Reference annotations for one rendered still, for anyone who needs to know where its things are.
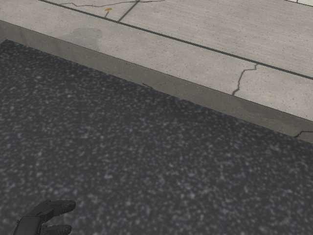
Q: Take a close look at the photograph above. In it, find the robot left hand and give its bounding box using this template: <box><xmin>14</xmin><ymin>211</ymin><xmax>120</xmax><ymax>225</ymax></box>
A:
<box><xmin>13</xmin><ymin>199</ymin><xmax>76</xmax><ymax>235</ymax></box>

